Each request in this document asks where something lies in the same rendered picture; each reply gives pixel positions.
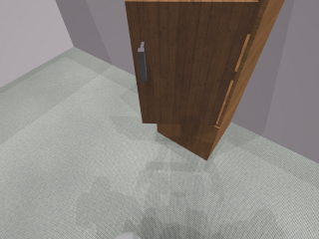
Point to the cupboard door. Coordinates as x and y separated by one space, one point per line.
192 48

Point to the handle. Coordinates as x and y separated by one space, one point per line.
142 62

